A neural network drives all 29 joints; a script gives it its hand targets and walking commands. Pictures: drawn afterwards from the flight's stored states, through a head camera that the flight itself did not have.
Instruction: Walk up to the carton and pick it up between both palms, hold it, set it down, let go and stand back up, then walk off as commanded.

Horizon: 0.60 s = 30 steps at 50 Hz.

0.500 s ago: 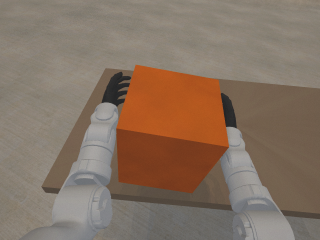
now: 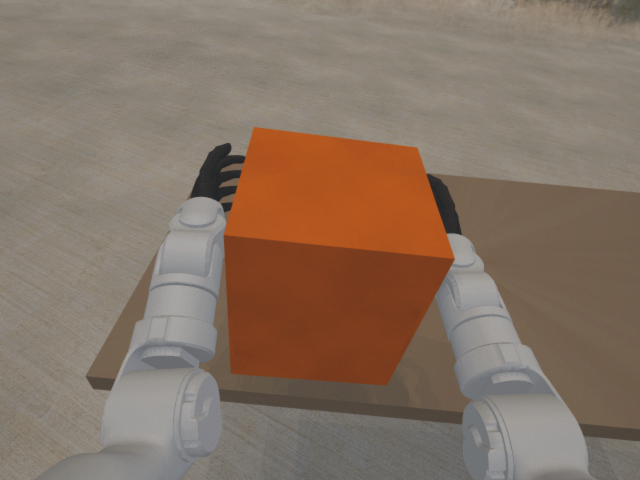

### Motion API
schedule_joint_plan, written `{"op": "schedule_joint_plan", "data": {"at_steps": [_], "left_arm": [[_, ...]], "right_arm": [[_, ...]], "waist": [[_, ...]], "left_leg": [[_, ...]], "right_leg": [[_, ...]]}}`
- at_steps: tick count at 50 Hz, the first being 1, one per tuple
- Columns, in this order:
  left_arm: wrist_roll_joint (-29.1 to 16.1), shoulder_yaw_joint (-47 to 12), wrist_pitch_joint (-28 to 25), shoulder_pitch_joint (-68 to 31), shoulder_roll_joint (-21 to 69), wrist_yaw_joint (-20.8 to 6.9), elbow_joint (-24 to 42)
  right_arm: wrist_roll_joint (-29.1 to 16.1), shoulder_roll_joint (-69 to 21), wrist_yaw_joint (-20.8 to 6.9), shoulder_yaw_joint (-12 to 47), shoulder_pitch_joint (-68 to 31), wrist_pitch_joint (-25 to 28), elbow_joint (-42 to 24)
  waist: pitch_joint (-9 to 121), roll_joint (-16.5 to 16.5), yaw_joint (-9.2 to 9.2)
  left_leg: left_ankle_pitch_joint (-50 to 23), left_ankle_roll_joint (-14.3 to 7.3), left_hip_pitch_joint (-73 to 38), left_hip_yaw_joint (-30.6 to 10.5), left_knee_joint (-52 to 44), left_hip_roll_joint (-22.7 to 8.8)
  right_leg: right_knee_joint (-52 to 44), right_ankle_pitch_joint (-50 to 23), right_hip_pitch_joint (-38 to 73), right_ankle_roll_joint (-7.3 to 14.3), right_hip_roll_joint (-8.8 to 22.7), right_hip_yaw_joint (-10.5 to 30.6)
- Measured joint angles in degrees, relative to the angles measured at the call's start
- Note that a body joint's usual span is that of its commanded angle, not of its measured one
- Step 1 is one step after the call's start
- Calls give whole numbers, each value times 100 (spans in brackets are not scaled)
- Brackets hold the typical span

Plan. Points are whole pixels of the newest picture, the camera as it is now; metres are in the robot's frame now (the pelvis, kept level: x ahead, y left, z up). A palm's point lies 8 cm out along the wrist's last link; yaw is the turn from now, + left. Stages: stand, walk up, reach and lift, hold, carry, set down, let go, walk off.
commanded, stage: reach and lift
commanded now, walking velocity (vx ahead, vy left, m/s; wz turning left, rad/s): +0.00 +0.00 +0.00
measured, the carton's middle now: (323, 261) +0.36 +0.01 +0.13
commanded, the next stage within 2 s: hold in 1.02 s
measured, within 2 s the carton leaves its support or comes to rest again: neither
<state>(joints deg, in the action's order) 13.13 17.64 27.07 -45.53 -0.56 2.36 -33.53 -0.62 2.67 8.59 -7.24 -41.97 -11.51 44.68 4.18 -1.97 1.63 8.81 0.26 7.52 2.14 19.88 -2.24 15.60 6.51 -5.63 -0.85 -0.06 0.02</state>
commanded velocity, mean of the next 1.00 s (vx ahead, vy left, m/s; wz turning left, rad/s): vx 0.00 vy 0.00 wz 0.00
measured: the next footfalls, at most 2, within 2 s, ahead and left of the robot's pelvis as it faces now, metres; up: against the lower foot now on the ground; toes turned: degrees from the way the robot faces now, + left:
none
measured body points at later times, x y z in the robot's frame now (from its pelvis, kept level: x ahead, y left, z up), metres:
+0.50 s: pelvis +0.00 +0.00 +0.00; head -0.05 +0.02 +0.45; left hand +0.40 +0.16 +0.21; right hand +0.40 -0.14 +0.19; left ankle +0.03 +0.12 -0.75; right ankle +0.03 -0.13 -0.75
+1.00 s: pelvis +0.00 +0.00 +0.00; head -0.05 +0.02 +0.45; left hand +0.40 +0.16 +0.22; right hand +0.40 -0.14 +0.21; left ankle +0.03 +0.12 -0.75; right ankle +0.03 -0.13 -0.75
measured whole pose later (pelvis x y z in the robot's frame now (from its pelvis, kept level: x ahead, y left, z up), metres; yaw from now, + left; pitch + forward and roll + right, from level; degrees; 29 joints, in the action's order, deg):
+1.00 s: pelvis +0.00 +0.00 +0.00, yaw +0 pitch -4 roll -1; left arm 13.1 17.6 35.4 -46.3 -0.6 3.5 -25.5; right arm -5.6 5.2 8.3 -4.9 -47.5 -19.1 41.7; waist 4.2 -1.6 1.6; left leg 8.7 0.4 7.4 2.1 19.9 -2.2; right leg 15.9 6.6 -5.6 -0.9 -0.1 0.0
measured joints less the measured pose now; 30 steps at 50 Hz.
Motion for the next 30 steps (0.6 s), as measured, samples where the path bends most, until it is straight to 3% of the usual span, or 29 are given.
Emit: {"op": "schedule_joint_plan", "data": {"at_steps": [30], "left_arm": [[0, 0, 590, -8, 1, 97, 578]], "right_arm": [[-370, 162, -24, 147, -419, -539, -163]], "waist": [[0, 13, 0]], "left_leg": [[5, 14, -5, -2, 0, 0]], "right_leg": [[12, 11, 0, 0, 0, 0]]}}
